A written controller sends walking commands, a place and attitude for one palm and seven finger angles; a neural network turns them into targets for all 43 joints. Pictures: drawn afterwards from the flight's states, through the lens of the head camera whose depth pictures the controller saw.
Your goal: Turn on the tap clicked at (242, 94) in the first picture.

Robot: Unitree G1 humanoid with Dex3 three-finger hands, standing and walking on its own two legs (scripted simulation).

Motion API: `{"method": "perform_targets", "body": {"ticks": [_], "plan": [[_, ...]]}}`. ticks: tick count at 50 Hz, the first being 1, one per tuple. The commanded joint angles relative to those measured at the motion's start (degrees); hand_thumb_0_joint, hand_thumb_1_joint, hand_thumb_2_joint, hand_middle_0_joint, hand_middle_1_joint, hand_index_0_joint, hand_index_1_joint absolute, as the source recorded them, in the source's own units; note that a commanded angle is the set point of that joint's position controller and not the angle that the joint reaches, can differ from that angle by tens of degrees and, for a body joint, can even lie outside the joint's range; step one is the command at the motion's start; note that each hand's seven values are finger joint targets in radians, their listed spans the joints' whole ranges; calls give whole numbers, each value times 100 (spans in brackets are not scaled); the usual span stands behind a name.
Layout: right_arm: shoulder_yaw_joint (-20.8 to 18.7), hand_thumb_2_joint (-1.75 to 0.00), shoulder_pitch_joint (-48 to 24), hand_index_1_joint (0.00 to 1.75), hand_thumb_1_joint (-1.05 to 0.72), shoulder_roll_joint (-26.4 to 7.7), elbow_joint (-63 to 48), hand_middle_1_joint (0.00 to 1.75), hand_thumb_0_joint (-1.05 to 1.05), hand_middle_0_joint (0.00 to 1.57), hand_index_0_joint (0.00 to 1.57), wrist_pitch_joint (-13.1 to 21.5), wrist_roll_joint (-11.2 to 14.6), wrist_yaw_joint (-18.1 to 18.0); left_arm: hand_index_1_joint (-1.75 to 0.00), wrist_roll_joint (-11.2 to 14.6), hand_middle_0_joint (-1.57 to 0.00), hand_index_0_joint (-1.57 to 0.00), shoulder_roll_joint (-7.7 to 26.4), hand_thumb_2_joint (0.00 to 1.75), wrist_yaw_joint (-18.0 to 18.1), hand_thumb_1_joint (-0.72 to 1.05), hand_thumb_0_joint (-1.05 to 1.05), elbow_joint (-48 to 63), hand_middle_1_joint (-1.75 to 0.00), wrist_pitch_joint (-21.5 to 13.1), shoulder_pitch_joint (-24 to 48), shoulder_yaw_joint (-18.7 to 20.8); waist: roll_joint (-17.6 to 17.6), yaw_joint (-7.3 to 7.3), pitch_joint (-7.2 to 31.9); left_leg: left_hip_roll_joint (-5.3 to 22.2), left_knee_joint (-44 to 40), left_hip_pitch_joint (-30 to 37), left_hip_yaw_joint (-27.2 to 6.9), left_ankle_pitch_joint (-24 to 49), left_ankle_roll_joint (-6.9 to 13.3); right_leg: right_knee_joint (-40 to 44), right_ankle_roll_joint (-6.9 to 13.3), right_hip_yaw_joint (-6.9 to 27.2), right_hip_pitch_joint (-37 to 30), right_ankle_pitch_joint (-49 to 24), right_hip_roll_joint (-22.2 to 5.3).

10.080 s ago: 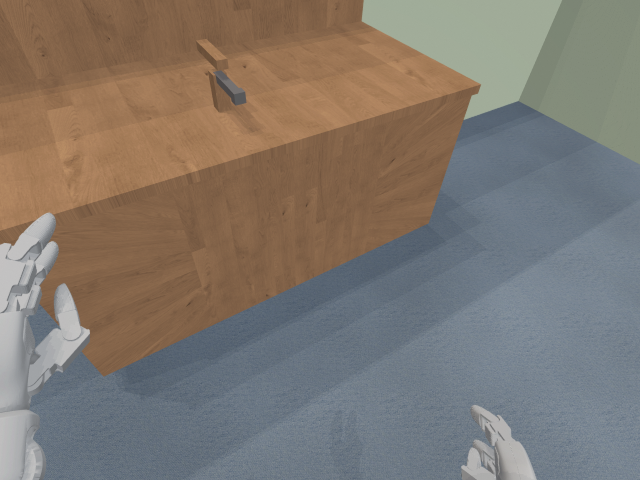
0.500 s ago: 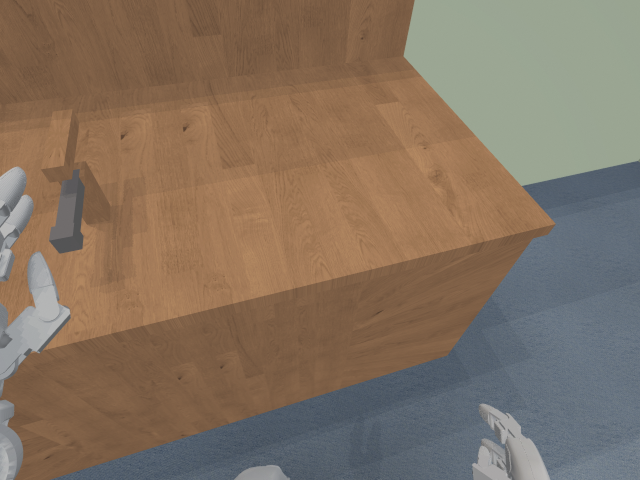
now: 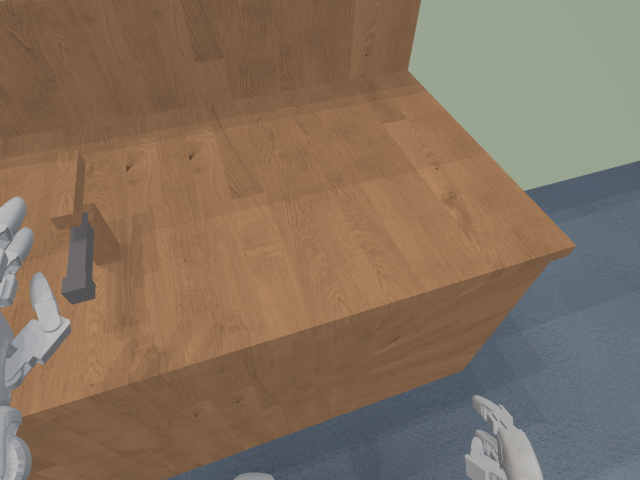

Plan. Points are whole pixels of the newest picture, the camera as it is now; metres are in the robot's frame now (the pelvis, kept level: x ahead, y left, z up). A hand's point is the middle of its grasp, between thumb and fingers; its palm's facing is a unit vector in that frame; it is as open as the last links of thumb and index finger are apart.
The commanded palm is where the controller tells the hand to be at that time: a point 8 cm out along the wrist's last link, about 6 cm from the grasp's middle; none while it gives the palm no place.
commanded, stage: come to a stop and stand still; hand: left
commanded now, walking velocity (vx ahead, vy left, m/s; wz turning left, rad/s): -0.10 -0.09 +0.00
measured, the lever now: (79, 288) +0.32 +0.34 +0.04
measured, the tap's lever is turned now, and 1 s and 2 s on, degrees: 0 0 0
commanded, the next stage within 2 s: look again from close up in 0.70 s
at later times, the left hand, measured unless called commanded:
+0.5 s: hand (24, 334) +0.20 +0.27 +0.16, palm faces +0.39 -0.87 -0.31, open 7.4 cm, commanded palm +0.15 +0.31 +0.18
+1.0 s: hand (17, 340) +0.20 +0.29 +0.15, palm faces +0.30 -0.88 -0.38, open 7.4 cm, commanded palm +0.14 +0.33 +0.18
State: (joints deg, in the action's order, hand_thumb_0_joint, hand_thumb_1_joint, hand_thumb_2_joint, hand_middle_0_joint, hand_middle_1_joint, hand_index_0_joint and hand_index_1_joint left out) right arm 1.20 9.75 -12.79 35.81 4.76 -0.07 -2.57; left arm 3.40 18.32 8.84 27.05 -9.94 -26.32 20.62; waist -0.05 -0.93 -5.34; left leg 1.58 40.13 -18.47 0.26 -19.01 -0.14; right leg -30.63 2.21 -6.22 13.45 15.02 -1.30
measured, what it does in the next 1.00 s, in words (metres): steps on the spot: left foot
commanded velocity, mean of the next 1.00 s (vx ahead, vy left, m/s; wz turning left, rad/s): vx -0.02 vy -0.04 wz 0.00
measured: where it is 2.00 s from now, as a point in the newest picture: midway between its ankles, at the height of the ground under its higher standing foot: outside the picture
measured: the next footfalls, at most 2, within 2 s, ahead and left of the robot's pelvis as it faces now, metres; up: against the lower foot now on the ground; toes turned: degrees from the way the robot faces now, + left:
left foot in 0.04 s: +0.01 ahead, +0.13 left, +0.00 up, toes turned +1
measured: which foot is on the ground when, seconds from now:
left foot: up 0.00-0.02, down 0.04-1.00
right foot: down 0.00-1.00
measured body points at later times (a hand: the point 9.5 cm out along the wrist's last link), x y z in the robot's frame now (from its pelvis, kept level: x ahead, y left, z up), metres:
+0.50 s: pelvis -0.02 +0.03 +0.01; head +0.00 +0.05 +0.46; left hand +0.17 +0.32 +0.18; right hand +0.18 -0.17 -0.07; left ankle +0.03 +0.15 -0.73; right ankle +0.02 -0.09 -0.73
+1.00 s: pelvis -0.02 +0.05 +0.00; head -0.01 +0.08 +0.45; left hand +0.18 +0.34 +0.17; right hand +0.12 -0.18 -0.07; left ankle +0.03 +0.15 -0.73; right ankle +0.02 -0.09 -0.73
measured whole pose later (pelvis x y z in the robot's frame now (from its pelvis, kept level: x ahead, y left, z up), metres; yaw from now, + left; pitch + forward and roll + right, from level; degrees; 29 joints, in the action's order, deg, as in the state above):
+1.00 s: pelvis -0.02 +0.05 +0.00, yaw -1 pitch -2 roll -1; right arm 0.9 15.7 -10.7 34.8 9.3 0.7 -2.3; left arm 1.5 23.0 4.8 24.3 -13.8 -24.4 18.4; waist -3.2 -0.9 -4.2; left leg 0.5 27.8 -15.5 1.7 -10.4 1.5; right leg -26.5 -1.1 -1.7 13.8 13.0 -1.8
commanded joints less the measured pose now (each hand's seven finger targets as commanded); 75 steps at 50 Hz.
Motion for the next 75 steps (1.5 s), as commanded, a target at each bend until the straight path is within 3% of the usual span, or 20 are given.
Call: {"method": "perform_targets", "body": {"ticks": [1,3,6,14,21,31,32,33,34,35,36,39,42,44,46,49,57,66,71,75], "plan": [[-275,-90,-752,30,-90,-487,-966,30,0,20,20,395,-1,-211,-30,28,-20,-20,1143,90,217,90,0,2053,-30,-285,626,490,227,-14,1238,317,-1419,1150,-319,2641,93,149,-129,543,-589,-1912,-523],[-323,-90,-688,30,-90,-591,-1091,30,0,20,20,371,22,-244,-30,36,-20,-20,1143,90,200,90,0,2141,-30,-257,472,528,605,-103,1049,791,-1684,862,-774,2647,229,254,-284,497,-374,-639,-109],[-244,-90,-747,30,-90,-468,-1060,30,0,20,20,334,-4,-214,-30,22,-20,-20,1311,90,136,90,0,1929,-30,-153,255,854,982,-56,993,624,-1976,368,-693,2489,122,356,-309,381,-794,-1008,77],[-284,-90,-548,30,-90,-503,-1093,30,0,20,20,311,9,-111,-30,108,-20,-20,861,90,-3,90,0,1702,-30,-12,155,412,829,-9,1393,599,-1988,610,-414,2413,-41,868,-315,399,-944,-1249,154],[-199,-90,-689,30,-90,-456,-1089,30,0,20,20,287,31,-172,-30,78,-20,-20,1162,90,80,90,0,1854,-30,67,489,553,616,-3,1161,359,-2239,153,-310,364,9,1216,-281,552,-1062,-701,57],[-236,-90,-663,30,-90,-524,-1015,30,0,20,20,267,70,-168,-30,44,-20,-20,946,90,135,90,0,1314,-30,154,470,368,415,7,796,198,-2197,185,-217,-8,13,1591,-249,619,-769,-65,-56],[-318,-90,187,30,-90,-733,-1019,30,0,20,20,504,-115,-179,-30,-954,-20,-20,5627,90,-24,90,0,2348,-30,-505,6450,3531,-762,-67,-47,365,-1116,-354,10,1118,140,1768,-524,980,413,-642,-588],[-108,-90,-7,30,-90,-46,-586,30,0,20,20,466,58,-175,-30,-412,-20,-20,2032,90,-282,90,0,-1056,-30,-332,2977,1249,-916,-19,1324,-137,-1228,610,109,1153,205,1513,-85,728,20,-367,-823],[-349,-90,-95,30,-90,-389,-943,30,0,20,20,549,35,-141,-30,-104,-20,-20,1708,90,-228,90,0,-761,-30,-345,1240,1077,-517,-350,760,-33,-1165,676,68,1031,38,1819,-183,1287,197,-470,-544],[-382,-90,34,30,-90,-546,-1016,30,0,20,20,561,80,-57,-30,-45,-20,-20,1121,90,-295,90,0,-704,-30,-346,1002,471,-176,-209,1067,-95,-1307,573,78,669,31,1563,-55,1234,-240,-89,-687],[-372,-90,-205,30,-90,-483,-1037,30,0,20,20,612,154,21,-30,33,-20,-20,686,90,-338,90,0,-432,-30,-443,683,90,589,-228,1215,-28,-1515,823,111,614,108,1356,-41,1125,-224,-70,-616],[-313,-90,-151,30,-90,-536,-1080,30,0,20,20,680,100,144,-30,7,-20,-20,938,90,-306,90,0,727,-30,-615,591,-46,135,-204,1019,-16,-1702,439,-8,71,74,1493,-103,1002,-181,876,-484],[-278,-90,-283,30,-90,-556,-1146,30,0,20,20,741,109,87,-30,-56,-20,-20,1311,90,-219,90,0,1086,-30,-653,587,322,-343,-145,773,47,-1902,292,-123,-384,104,1432,-162,736,46,1382,-311],[-270,-90,-273,30,-90,-586,-1161,30,0,20,20,776,88,17,-30,-80,-20,-20,1599,90,-174,90,0,1100,-30,-709,829,731,-308,-132,557,103,-2112,-59,-306,-655,127,1309,-209,687,-3,1475,-172],[-272,-90,-348,30,-90,-609,-1124,30,0,20,20,779,95,-32,-30,-111,-20,-20,1998,90,-111,90,0,1309,-30,-781,1127,1158,254,-108,492,279,-2406,-102,-492,-772,190,977,-231,599,-112,1038,-33],[-298,-90,-236,30,-90,-557,-1111,30,0,20,20,847,105,-17,-30,-147,-20,-20,1629,90,-121,90,0,1150,-30,-879,1369,950,1087,-124,703,512,-2654,-652,-619,-1161,348,285,-207,508,-961,212,36],[-314,-90,-109,30,-90,-563,-863,30,0,20,20,1070,64,221,-30,-196,-20,-20,842,90,-259,90,0,1127,-30,-915,698,224,473,-58,962,219,-2075,124,-480,76,132,937,-167,704,-685,-451,-24],[-265,-90,-406,30,-90,-464,-990,30,0,20,20,817,88,97,-30,-158,-20,-20,1333,90,-188,90,0,1330,-30,-757,1255,706,431,-60,1113,273,-1975,661,-424,1679,33,874,-225,652,-794,-1356,-25],[-274,-90,-472,30,-90,-439,-1150,30,0,20,20,755,90,106,-30,-90,-20,-20,1233,90,-189,90,0,1725,-30,-731,880,643,705,-94,1451,332,-1790,908,-386,2397,28,764,-210,612,-925,-1645,-48],[-337,-90,-343,30,-90,-496,-1191,30,0,20,20,649,69,119,-30,-44,-20,-20,1079,90,-194,90,0,1550,-30,-657,386,586,439,-74,1564,312,-1682,868,-348,2291,13,853,-190,689,-1008,-1842,-139]]}}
